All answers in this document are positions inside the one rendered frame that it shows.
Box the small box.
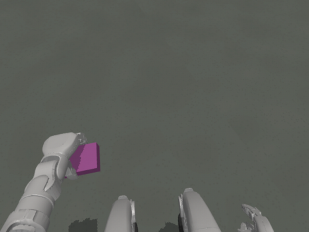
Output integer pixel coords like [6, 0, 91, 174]
[65, 142, 100, 178]

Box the left robot arm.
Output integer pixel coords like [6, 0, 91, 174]
[0, 153, 69, 232]

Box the right robot hand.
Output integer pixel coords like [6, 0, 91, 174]
[238, 204, 274, 232]

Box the left robot hand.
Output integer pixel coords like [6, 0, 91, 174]
[42, 132, 88, 180]

